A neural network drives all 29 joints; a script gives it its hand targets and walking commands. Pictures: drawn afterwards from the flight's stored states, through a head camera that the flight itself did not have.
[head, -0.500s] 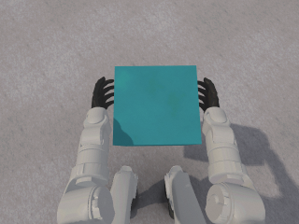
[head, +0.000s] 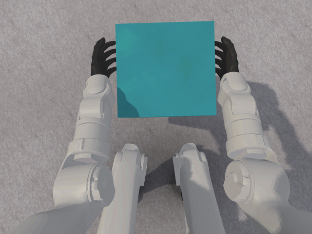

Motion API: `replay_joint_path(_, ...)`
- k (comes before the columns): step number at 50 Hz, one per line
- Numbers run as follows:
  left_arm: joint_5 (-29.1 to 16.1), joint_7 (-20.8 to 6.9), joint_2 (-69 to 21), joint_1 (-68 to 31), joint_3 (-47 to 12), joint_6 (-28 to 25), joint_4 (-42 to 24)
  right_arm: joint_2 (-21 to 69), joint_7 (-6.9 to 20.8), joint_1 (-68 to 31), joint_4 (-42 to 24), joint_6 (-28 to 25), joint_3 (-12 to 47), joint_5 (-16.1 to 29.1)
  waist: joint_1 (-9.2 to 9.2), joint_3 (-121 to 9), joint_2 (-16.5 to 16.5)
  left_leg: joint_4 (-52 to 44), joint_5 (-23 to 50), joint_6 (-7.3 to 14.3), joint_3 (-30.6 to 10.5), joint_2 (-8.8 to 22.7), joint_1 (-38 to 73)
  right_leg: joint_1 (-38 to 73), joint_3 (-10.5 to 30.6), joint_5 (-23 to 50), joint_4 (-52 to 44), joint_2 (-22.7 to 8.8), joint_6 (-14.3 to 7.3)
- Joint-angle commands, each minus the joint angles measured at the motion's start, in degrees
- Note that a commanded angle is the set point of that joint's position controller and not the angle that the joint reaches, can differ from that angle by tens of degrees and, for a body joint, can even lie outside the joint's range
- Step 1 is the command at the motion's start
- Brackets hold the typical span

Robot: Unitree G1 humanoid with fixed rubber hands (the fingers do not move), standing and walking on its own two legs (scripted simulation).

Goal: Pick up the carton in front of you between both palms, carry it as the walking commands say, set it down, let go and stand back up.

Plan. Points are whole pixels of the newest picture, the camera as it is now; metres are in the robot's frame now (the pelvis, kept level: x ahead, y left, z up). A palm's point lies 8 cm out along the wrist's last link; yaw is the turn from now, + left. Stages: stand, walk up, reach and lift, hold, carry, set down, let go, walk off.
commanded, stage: set down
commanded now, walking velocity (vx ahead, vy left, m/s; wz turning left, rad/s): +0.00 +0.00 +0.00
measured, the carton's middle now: (163, 81) +0.48 -0.02 -0.19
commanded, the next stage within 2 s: none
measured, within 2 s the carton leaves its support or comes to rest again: rests again in 0.94 s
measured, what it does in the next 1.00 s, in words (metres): lowers itself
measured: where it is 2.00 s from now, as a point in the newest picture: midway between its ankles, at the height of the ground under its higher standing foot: (158, 188)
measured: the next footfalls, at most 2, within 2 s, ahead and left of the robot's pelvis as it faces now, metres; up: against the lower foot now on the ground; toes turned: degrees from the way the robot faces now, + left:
none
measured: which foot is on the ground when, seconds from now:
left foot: down 0.00-1.00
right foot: down 0.00-1.00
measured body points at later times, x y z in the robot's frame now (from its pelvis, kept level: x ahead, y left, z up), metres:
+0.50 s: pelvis +0.00 +0.00 -0.09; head +0.34 -0.01 +0.20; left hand +0.52 +0.13 -0.25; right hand +0.52 -0.17 -0.25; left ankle +0.10 +0.12 -0.44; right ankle +0.10 -0.12 -0.44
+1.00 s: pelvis -0.01 +0.00 -0.10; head +0.34 -0.01 +0.18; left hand +0.51 +0.14 -0.27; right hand +0.51 -0.17 -0.28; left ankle +0.10 +0.12 -0.44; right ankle +0.10 -0.12 -0.44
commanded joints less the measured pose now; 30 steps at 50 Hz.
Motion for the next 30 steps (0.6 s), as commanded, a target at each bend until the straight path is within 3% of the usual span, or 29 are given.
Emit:
replay_joint_path(1,-4.12,-9.72,-49.39,-35.12,-28.16,-0.72,1.42,50.13,10.39,-34.46,-1.94,-1.80,25.41,4.88,-0.76,-58.69,-1.74,-5.85,13.71,0.61,8.07,-2.92,28.25,32.74,-7.36,15.20,-7.08,2.28,-0.51)
replay_joint_path(15,-7.51,-9.73,-43.51,-45.45,-27.68,-2.15,4.68,44.05,10.56,-44.46,1.87,-3.32,26.11,8.96,-0.85,-56.65,-2.05,5.39,14.04,1.04,8.87,-1.95,22.76,27.27,-7.95,15.63,3.46,0.88,-0.83)
replay_joint_path(19,-10.57,-9.50,-44.40,-48.29,-31.10,-2.69,1.53,45.08,10.30,-48.21,-1.68,-4.06,29.63,12.34,-1.17,-63.13,-2.00,8.30,17.49,0.95,9.10,-1.74,25.92,29.04,-8.46,18.87,6.30,0.83,-0.80)
replay_joint_path(21,-11.70,-9.46,-45.53,-49.24,-33.15,-2.55,0.13,45.68,10.57,-48.85,-2.92,-4.10,30.46,13.64,-1.46,-62.98,-0.01,9.18,19.05,0.61,9.40,-1.90,25.76,28.64,-8.18,20.11,7.10,0.94,-1.05)
replay_joint_path(30,-10.37,-10.56,-44.60,-45.13,-30.20,-3.07,5.89,45.23,11.54,-43.49,4.16,-4.48,26.77,11.44,-1.55,-48.74,0.01,10.85,17.50,1.43,8.57,-2.08,19.29,20.80,-7.56,18.37,9.16,1.07,-1.59)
